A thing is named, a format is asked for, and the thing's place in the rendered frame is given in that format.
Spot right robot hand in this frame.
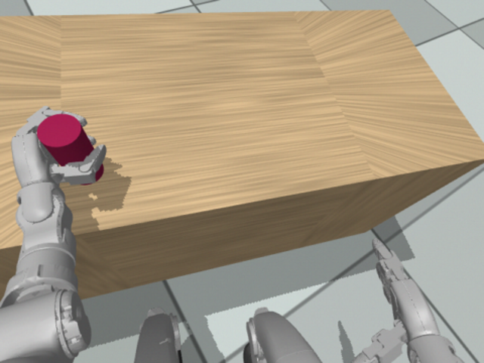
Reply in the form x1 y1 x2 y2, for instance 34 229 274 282
351 238 441 363

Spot left robot arm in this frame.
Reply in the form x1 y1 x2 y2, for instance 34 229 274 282
0 182 92 363

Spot left robot hand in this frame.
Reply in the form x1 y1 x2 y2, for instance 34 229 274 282
11 106 107 188

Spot right robot arm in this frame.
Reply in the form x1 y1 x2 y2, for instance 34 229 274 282
407 335 465 363

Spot can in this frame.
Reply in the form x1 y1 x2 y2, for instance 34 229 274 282
37 114 104 185

